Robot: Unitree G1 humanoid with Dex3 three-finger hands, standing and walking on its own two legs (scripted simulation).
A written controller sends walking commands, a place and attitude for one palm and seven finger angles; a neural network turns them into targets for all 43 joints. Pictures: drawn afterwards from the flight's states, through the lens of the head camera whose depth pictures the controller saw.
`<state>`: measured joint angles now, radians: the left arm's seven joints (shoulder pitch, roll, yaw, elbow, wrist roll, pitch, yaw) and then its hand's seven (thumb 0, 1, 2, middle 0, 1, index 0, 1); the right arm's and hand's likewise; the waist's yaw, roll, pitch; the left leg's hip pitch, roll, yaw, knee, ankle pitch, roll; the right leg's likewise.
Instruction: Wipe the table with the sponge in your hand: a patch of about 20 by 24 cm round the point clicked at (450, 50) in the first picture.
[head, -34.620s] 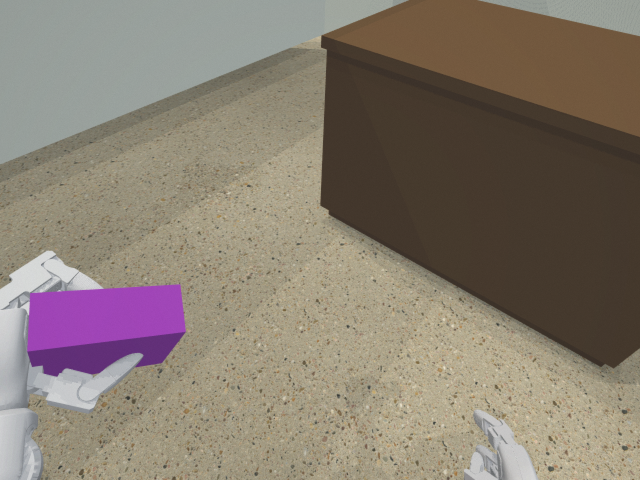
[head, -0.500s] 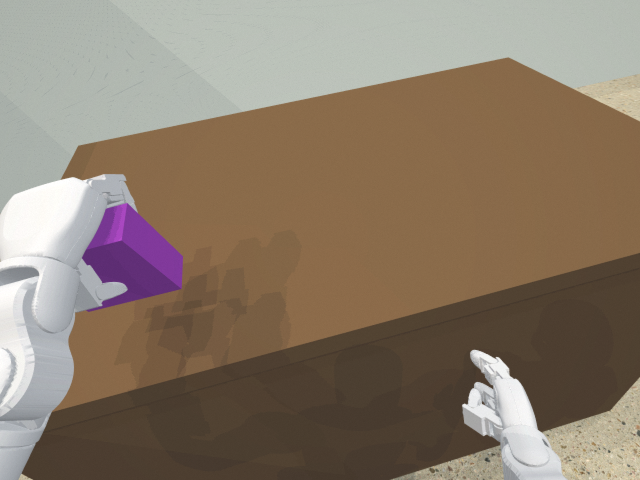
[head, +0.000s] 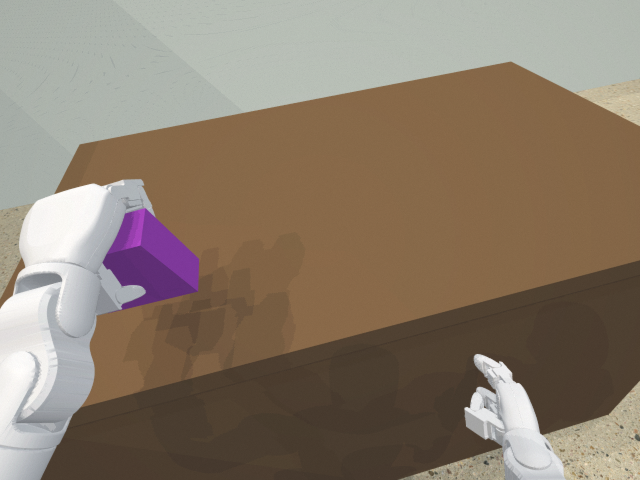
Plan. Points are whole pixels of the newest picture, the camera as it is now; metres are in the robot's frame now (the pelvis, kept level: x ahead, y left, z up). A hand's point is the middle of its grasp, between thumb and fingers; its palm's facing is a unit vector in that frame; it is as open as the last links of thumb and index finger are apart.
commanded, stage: move the sponge above the wiping area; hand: left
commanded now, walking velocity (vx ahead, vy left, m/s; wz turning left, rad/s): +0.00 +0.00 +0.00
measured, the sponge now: (134, 272) +0.26 +0.27 +0.17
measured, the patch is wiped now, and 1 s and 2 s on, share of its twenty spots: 0.00 0.00 0.00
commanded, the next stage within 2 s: none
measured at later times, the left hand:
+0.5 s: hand (129, 258) +0.27 +0.27 +0.19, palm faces +0.20 -0.08 -0.98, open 9.2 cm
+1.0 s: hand (142, 265) +0.28 +0.27 +0.17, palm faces +0.13 -0.07 -0.99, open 9.2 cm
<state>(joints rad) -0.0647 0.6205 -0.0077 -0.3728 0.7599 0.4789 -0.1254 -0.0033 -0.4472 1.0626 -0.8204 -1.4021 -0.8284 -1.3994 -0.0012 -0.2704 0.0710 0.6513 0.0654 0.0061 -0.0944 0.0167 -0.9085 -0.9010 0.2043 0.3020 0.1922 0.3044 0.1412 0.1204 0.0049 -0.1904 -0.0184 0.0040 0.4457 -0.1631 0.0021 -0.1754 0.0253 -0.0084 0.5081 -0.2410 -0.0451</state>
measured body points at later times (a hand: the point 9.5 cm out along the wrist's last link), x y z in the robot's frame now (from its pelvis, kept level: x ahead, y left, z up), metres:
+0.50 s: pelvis +0.00 +0.00 +0.00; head -0.03 -0.06 +0.45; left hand +0.25 +0.27 +0.24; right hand +0.27 -0.19 -0.06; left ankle +0.06 +0.12 -0.74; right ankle +0.03 -0.09 -0.74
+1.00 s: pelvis +0.01 +0.00 +0.00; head -0.02 -0.06 +0.45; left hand +0.26 +0.27 +0.22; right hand +0.27 -0.19 -0.07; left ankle +0.06 +0.12 -0.74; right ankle +0.03 -0.09 -0.74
